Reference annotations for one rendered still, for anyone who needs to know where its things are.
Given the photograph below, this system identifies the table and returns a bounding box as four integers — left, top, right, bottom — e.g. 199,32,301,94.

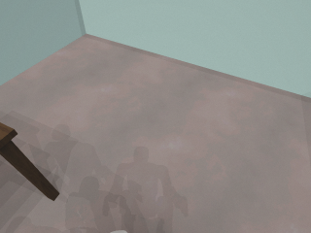
0,122,60,201

